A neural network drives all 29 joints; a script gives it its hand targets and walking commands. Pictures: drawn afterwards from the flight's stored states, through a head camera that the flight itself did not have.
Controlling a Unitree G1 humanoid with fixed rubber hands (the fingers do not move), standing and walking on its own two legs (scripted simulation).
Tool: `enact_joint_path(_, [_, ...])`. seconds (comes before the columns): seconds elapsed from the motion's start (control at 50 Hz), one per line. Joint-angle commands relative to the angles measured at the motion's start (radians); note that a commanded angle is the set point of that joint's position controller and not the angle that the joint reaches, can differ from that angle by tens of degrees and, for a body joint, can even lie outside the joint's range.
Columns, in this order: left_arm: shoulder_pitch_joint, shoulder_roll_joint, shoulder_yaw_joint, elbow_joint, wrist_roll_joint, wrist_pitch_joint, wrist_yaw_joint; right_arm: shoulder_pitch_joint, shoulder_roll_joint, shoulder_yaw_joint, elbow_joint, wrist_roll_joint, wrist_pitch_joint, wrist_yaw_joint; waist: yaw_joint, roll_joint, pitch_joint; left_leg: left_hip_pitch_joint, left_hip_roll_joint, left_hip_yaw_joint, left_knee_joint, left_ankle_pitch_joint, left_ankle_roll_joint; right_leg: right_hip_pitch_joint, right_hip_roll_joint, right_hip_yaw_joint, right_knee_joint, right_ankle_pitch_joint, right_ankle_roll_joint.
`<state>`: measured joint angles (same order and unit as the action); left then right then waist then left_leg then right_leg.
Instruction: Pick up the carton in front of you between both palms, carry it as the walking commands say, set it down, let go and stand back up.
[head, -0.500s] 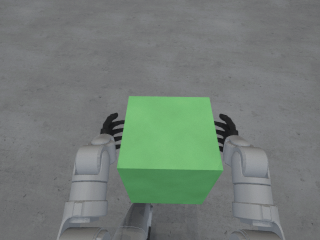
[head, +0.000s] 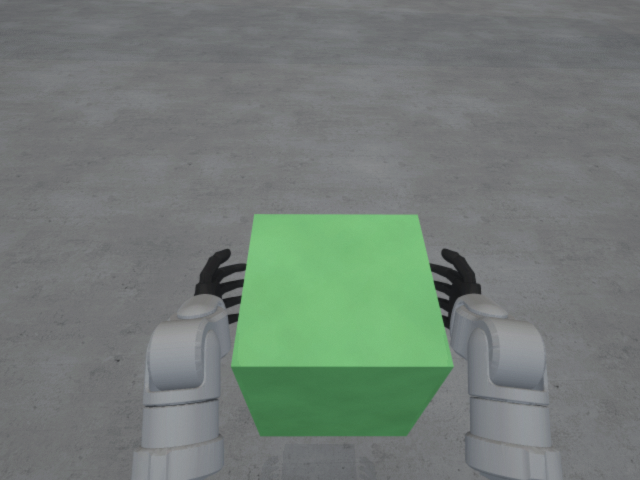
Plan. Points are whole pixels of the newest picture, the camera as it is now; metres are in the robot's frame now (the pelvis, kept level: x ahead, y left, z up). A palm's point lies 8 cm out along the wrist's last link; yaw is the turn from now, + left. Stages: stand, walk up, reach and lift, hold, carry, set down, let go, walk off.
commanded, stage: carry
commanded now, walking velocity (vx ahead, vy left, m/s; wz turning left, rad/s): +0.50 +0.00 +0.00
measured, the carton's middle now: (334, 331) +0.32 -0.01 +0.02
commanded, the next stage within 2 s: none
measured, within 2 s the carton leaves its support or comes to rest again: neither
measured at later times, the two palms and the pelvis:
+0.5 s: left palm (227, 190) +0.54 +0.15 +0.09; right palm (406, 185) +0.56 -0.14 +0.09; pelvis +0.29 -0.01 -0.01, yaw +3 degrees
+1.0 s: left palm (247, 103) +0.86 +0.16 +0.08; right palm (380, 104) +0.87 -0.14 +0.08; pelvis +0.60 +0.00 -0.02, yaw +2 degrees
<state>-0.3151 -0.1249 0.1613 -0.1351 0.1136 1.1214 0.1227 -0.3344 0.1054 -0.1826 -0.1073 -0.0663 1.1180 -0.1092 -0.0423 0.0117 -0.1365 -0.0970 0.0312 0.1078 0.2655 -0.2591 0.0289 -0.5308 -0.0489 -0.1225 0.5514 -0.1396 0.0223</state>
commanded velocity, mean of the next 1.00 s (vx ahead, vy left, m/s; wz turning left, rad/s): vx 0.50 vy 0.00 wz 0.00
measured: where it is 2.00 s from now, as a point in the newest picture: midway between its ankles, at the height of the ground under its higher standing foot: (304, 255)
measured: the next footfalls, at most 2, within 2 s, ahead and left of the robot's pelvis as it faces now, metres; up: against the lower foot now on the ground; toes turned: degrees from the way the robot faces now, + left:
right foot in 0.08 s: +0.21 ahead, -0.12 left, +0.00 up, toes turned -8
left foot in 0.54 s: +0.48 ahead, +0.11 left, +0.00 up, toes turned +13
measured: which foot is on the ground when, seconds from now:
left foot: down 0.00-0.12, up 0.14-0.52, down 0.54-1.00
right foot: up 0.00-0.06, down 0.08-0.54, up 0.56-1.00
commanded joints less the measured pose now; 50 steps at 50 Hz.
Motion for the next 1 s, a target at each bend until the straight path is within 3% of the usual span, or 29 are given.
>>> enact_joint_path(0.0, [-0.487, -0.929, -0.730, -0.071, -0.360, 0.028, -0.240, -0.462, 0.943, 0.744, -0.079, 0.394, 0.040, 0.292, 0.013, 0.170, -0.166, 0.142, 0.188, -0.080, 0.001, 0.453, 0.075, 0.071, 0.019, -0.062, -0.097, 0.091, -0.012])
enact_joint_path(0.04, [-0.435, -0.920, -0.734, -0.086, -0.375, 0.046, -0.258, -0.421, 0.928, 0.746, -0.107, 0.369, 0.053, 0.287, 0.033, 0.117, -0.175, 0.056, 0.164, -0.018, 0.137, 0.435, 0.043, 0.260, 0.045, -0.121, -0.168, 0.069, -0.028])
enact_joint_path(0.06, [-0.413, -0.914, -0.733, -0.092, -0.379, 0.054, -0.267, -0.389, 0.916, 0.747, -0.116, 0.357, 0.059, 0.283, 0.041, 0.083, -0.210, -0.052, 0.142, 0.019, 0.260, 0.424, 0.017, 0.431, 0.024, -0.098, -0.143, 0.018, -0.045])
enact_joint_path(0.08, [-0.371, -0.901, -0.727, -0.095, -0.379, 0.063, -0.274, -0.371, 0.895, 0.746, -0.132, 0.349, 0.067, 0.281, 0.060, -0.028, -0.255, -0.197, 0.105, 0.054, 0.477, 0.217, -0.025, 0.584, -0.131, 0.135, -0.181, -0.095, -0.078])
enact_joint_path(0.1, [-0.361, -0.867, -0.714, -0.081, -0.363, 0.063, -0.278, -0.390, 0.914, 0.756, -0.165, 0.352, 0.082, 0.280, 0.068, -0.264, -0.301, -0.473, -0.014, 0.043, 0.732, -0.020, -0.059, 0.760, -0.351, 0.550, -0.270, -0.177, -0.217])
enact_joint_path(0.12, [-0.344, -0.907, -0.718, -0.084, -0.377, 0.067, -0.284, -0.390, 0.916, 0.757, -0.180, 0.354, 0.089, 0.281, 0.061, -0.282, -0.255, -0.632, -0.027, -0.044, 0.882, -0.242, -0.041, 0.764, -0.393, 0.670, -0.315, -0.093, -0.266])
enact_joint_path(0.14, [-0.346, -0.933, -0.726, -0.115, -0.391, 0.069, -0.290, -0.378, 0.939, 0.764, -0.184, 0.358, 0.087, 0.283, 0.058, -0.211, -0.244, -0.653, 0.030, -0.098, 0.950, -0.234, -0.018, 0.719, -0.378, 0.587, -0.303, -0.012, -0.253])
enact_joint_path(0.16, [-0.367, -0.956, -0.740, -0.142, -0.409, 0.067, -0.296, -0.382, 0.948, 0.770, -0.198, 0.361, 0.082, 0.284, 0.057, -0.138, -0.239, -0.646, 0.060, -0.103, 0.952, -0.186, -0.009, 0.670, -0.347, 0.495, -0.301, 0.033, -0.228])
enact_joint_path(0.18, [-0.386, -0.971, -0.753, -0.167, -0.423, 0.065, -0.302, -0.377, 0.960, 0.778, -0.206, 0.361, 0.076, 0.282, 0.054, -0.084, -0.223, -0.622, 0.089, -0.112, 0.902, -0.128, -0.008, 0.606, -0.324, 0.415, -0.326, 0.007, -0.194])
enact_joint_path(0.2, [-0.396, -0.980, -0.764, -0.185, -0.436, 0.063, -0.307, -0.367, 0.967, 0.785, -0.216, 0.358, 0.070, 0.280, 0.050, -0.076, -0.213, -0.573, 0.103, -0.109, 0.823, -0.084, -0.014, 0.539, -0.298, 0.334, -0.356, -0.026, -0.163])
enact_joint_path(0.24, [-0.385, -0.975, -0.774, -0.208, -0.453, 0.061, -0.313, -0.338, 0.993, 0.793, -0.223, 0.350, 0.062, 0.271, 0.052, -0.122, -0.207, -0.510, 0.087, -0.059, 0.693, -0.027, -0.032, 0.486, -0.262, 0.223, -0.392, -0.061, -0.147])
enact_joint_path(0.28, [-0.347, -0.958, -0.778, -0.218, -0.458, 0.060, -0.318, -0.295, 0.990, 0.795, -0.228, 0.338, 0.057, 0.263, 0.053, -0.138, -0.191, -0.506, 0.079, -0.028, 0.559, 0.029, -0.051, 0.493, -0.245, 0.167, -0.418, -0.072, -0.155])
enact_joint_path(0.36, [-0.297, -0.911, -0.772, -0.241, -0.442, 0.062, -0.316, -0.253, 0.959, 0.802, -0.254, 0.336, 0.060, 0.256, 0.057, -0.151, -0.141, -0.465, 0.050, 0.041, 0.342, 0.137, -0.050, 0.526, -0.208, 0.065, -0.395, 0.088, -0.136])
enact_joint_path(0.44, [-0.274, -0.857, -0.759, -0.240, -0.412, 0.078, -0.302, -0.266, 0.900, 0.799, -0.272, 0.350, 0.083, 0.261, 0.062, -0.164, -0.095, -0.417, 0.037, 0.078, 0.245, 0.193, -0.034, 0.556, -0.204, 0.031, -0.345, 0.150, -0.120])
enact_joint_path(0.48, [-0.281, -0.833, -0.756, -0.227, -0.403, 0.090, -0.295, -0.268, 0.874, 0.787, -0.257, 0.354, 0.096, 0.265, 0.053, -0.154, -0.089, -0.316, 0.014, 0.125, 0.187, 0.164, -0.018, 0.535, -0.195, 0.000, -0.249, 0.183, -0.104])
enact_joint_path(0.5, [-0.283, -0.825, -0.756, -0.221, -0.400, 0.097, -0.292, -0.259, 0.863, 0.777, -0.241, 0.353, 0.102, 0.266, 0.043, -0.118, -0.113, -0.190, -0.023, 0.167, 0.159, 0.126, -0.013, 0.492, -0.162, -0.047, -0.127, 0.240, -0.084])
enact_joint_path(0.52, [-0.283, -0.815, -0.754, -0.211, -0.395, 0.103, -0.289, -0.247, 0.856, 0.765, -0.218, 0.351, 0.107, 0.269, 0.031, -0.076, -0.172, 0.015, 0.002, 0.128, 0.174, 0.086, -0.001, 0.380, -0.131, -0.086, 0.033, 0.256, -0.054])
enact_joint_path(0.54, [-0.298, -0.806, -0.754, -0.213, -0.396, 0.112, -0.288, -0.234, 0.843, 0.750, -0.193, 0.341, 0.108, 0.270, 0.013, 0.101, -0.228, 0.177, 0.210, -0.226, 0.077, -0.046, 0.063, 0.185, -0.055, -0.107, 0.306, 0.076, -0.003])
enact_joint_path(0.56, [-0.333, -0.824, -0.767, -0.222, -0.407, 0.119, -0.289, -0.241, 0.851, 0.742, -0.163, 0.335, 0.102, 0.271, 0.010, 0.327, -0.261, 0.364, 0.382, -0.576, -0.017, -0.016, 0.184, -0.099, 0.054, -0.054, 0.532, -0.291, 0.019])
enact_joint_path(0.58, [-0.345, -0.851, -0.771, -0.208, -0.416, 0.116, -0.293, -0.236, 0.879, 0.745, -0.171, 0.345, 0.099, 0.274, 0.015, 0.279, -0.247, 0.353, 0.402, -0.597, -0.027, 0.089, 0.208, -0.196, 0.013, 0.067, 0.669, -0.363, -0.004])
enact_joint_path(0.6, [-0.359, -0.883, -0.770, -0.206, -0.422, 0.108, -0.298, -0.260, 0.914, 0.753, -0.187, 0.355, 0.093, 0.277, 0.015, 0.203, -0.245, 0.303, 0.373, -0.507, -0.006, 0.180, 0.200, -0.214, -0.026, 0.099, 0.712, -0.339, -0.029])
enact_joint_path(0.62, [-0.365, -0.913, -0.771, -0.207, -0.425, 0.097, -0.300, -0.285, 0.950, 0.766, -0.205, 0.366, 0.086, 0.280, 0.018, 0.091, -0.249, 0.255, 0.360, -0.433, -0.002, 0.178, 0.171, -0.204, -0.063, 0.122, 0.686, -0.279, -0.042])
enact_joint_path(0.64, [-0.362, -0.935, -0.771, -0.211, -0.423, 0.087, -0.300, -0.311, 0.981, 0.779, -0.227, 0.376, 0.077, 0.284, 0.023, 0.040, -0.234, 0.183, 0.344, -0.361, -0.024, 0.175, 0.138, -0.171, -0.089, 0.130, 0.622, -0.219, -0.045])
enact_joint_path(0.68, [-0.351, -0.960, -0.785, -0.227, -0.411, 0.070, -0.294, -0.334, 1.004, 0.795, -0.256, 0.390, 0.064, 0.289, 0.028, 0.070, -0.234, 0.108, 0.307, -0.248, -0.071, 0.110, 0.104, -0.100, -0.085, 0.098, 0.505, -0.149, -0.037])
enact_joint_path(0.74, [-0.315, -0.966, -0.785, -0.254, -0.397, 0.057, -0.278, -0.313, 0.983, 0.807, -0.300, 0.404, 0.062, 0.293, 0.025, 0.106, -0.201, 0.098, 0.278, -0.154, -0.124, 0.081, 0.117, -0.098, -0.075, 0.048, 0.329, -0.080, -0.013])
enact_joint_path(0.84, [-0.267, -0.898, -0.775, -0.275, -0.385, 0.078, -0.265, -0.255, 0.900, 0.794, -0.310, 0.389, 0.083, 0.288, 0.019, 0.119, -0.134, 0.147, 0.224, -0.037, -0.095, 0.277, 0.097, -0.072, -0.040, -0.032, 0.062, 0.049, -0.012])
enact_joint_path(0.92, [-0.265, -0.857, -0.769, -0.248, -0.390, 0.103, -0.277, -0.221, 0.866, 0.774, -0.262, 0.355, 0.102, 0.281, 0.018, 0.145, -0.075, 0.173, 0.216, 0.006, -0.047, 0.352, 0.070, -0.017, -0.023, -0.073, -0.046, 0.086, -0.035])
enact_joint_path(0.96, [-0.264, -0.853, -0.761, -0.227, -0.396, 0.110, -0.286, -0.234, 0.864, 0.772, -0.247, 0.345, 0.107, 0.279, 0.034, 0.133, -0.084, 0.139, 0.203, 0.054, 0.077, 0.443, 0.044, 0.131, 0.012, -0.127, -0.106, 0.052, -0.050])
enact_joint_path(0.98, [-0.257, -0.852, -0.752, -0.211, -0.396, 0.110, -0.290, -0.238, 0.865, 0.773, -0.243, 0.343, 0.109, 0.279, 0.046, 0.097, -0.125, 0.075, 0.167, 0.106, 0.216, 0.493, 0.016, 0.298, 0.045, -0.159, -0.123, 0.016, -0.054])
